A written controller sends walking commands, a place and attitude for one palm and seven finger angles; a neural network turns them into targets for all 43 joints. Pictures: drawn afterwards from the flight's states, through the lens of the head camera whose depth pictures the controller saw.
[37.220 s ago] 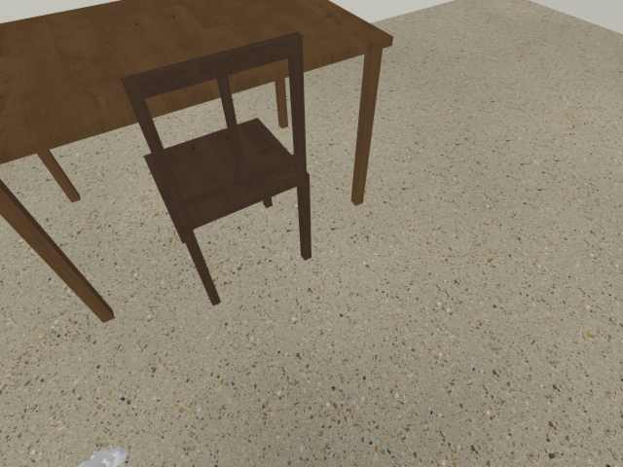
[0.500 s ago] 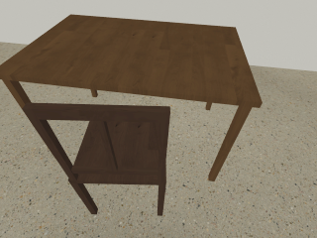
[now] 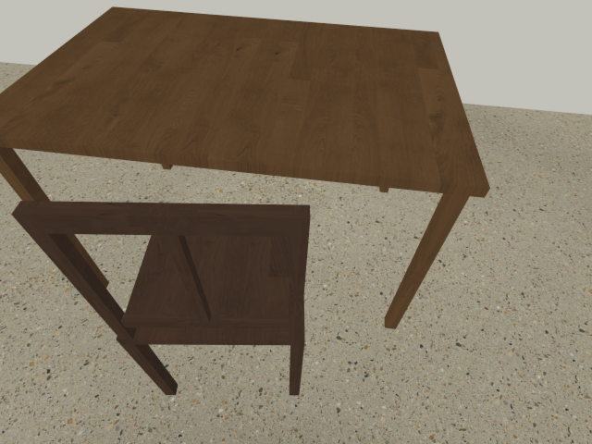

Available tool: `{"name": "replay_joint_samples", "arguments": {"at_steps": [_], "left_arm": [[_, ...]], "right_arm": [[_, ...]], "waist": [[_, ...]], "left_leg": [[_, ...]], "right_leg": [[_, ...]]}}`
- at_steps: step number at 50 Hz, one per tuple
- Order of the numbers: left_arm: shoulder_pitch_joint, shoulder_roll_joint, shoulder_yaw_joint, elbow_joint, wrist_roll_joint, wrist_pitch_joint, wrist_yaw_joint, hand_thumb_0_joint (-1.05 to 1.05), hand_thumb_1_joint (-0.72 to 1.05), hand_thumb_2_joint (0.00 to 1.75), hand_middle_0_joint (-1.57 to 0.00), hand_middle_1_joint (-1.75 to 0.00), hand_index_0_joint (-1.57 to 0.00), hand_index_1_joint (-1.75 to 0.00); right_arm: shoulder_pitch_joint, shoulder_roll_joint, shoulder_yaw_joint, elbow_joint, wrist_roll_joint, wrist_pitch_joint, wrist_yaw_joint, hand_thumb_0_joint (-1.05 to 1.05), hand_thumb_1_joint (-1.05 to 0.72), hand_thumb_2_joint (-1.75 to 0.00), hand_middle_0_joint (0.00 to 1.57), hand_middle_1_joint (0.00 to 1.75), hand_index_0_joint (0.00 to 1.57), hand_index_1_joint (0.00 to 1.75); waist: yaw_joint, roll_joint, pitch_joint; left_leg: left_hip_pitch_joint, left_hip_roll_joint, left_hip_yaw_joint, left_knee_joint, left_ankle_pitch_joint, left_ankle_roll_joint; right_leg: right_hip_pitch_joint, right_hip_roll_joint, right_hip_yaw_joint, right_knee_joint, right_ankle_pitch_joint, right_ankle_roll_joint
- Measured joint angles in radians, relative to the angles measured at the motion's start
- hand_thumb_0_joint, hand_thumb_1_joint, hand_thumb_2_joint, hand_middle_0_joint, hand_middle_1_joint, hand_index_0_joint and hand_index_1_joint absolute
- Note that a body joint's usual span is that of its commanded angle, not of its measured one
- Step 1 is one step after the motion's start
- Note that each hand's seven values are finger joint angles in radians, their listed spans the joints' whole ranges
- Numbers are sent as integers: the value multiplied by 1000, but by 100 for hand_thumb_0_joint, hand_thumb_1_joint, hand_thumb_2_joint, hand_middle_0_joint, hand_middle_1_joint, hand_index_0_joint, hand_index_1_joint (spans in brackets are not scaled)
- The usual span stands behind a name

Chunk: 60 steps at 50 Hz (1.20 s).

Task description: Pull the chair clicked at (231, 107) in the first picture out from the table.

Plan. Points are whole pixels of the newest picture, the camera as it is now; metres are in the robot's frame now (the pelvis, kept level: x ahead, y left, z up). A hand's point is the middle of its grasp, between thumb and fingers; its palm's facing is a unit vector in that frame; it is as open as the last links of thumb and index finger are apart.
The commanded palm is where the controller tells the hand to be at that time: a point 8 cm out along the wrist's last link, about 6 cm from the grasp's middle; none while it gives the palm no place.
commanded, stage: come to a stop and stand still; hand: left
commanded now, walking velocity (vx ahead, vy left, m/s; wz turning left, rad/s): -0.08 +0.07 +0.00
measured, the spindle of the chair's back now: (191, 281) +0.39 +0.21 -0.09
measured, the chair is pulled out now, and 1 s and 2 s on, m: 0.16 0.16 0.16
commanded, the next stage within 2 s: look again from close up in 0.42 s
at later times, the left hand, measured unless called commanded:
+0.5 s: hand out of the picture +0.01 +0.19 -0.17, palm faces +0.01 -0.98 -0.21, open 7.4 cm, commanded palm none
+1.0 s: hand out of the picture -0.03 +0.18 -0.18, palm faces +0.02 -0.99 -0.15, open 7.4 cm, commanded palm none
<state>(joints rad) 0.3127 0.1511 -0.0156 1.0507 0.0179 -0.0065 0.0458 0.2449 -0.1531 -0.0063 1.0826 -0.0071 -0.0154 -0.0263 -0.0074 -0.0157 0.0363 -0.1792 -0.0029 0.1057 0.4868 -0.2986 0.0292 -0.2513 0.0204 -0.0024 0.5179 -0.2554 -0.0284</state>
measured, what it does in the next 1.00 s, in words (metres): stands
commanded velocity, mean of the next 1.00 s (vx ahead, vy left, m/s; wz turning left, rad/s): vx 0.00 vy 0.00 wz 0.00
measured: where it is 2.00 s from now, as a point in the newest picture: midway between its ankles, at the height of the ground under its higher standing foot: outside the picture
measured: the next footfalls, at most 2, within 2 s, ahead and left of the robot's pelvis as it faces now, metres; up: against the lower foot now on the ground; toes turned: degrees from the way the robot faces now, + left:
none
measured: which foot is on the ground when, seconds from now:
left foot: down 0.00-1.00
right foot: down 0.00-1.00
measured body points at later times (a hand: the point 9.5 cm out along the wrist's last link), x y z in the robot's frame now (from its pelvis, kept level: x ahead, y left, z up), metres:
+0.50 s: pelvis -0.02 +0.01 +0.00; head -0.01 +0.02 +0.45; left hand +0.01 +0.24 -0.15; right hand -0.01 -0.21 -0.15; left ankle -0.02 +0.09 -0.74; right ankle +0.01 -0.10 -0.74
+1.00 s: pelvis -0.01 +0.03 +0.01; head +0.00 +0.04 +0.45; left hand -0.03 +0.24 -0.16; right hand -0.01 -0.19 -0.15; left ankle -0.02 +0.09 -0.74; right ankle +0.01 -0.10 -0.74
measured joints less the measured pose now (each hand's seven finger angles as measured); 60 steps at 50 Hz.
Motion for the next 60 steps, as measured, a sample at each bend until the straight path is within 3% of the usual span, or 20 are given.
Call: {"name": "replay_joint_samples", "arguments": {"at_steps": [15,39,60], "left_arm": [[-83,51,6,-63,2,8,-3,1,91,90,-20,-30,-20,-30],[26,2,-10,33,-1,-2,-4,1,91,90,-20,-30,-20,-30],[17,-11,-8,37,0,-5,2,1,91,90,-20,-30,-20,-30]], "right_arm": [[-34,-16,3,-19,-7,14,22,0,-91,-90,20,30,20,30],[46,23,23,72,2,-9,16,0,-91,-90,20,30,20,30],[41,28,22,79,3,-22,5,1,-92,-90,20,30,20,30]], "waist": [[3,-10,-16],[8,-12,-12],[10,-16,-27]], "left_leg": [[-15,-7,-5,-21,41,7],[19,-30,6,-73,52,35],[50,-41,13,-85,39,48]], "right_leg": [[-7,-8,-5,-33,44,6],[27,-26,9,-85,60,34],[53,-35,18,-90,46,48]]}}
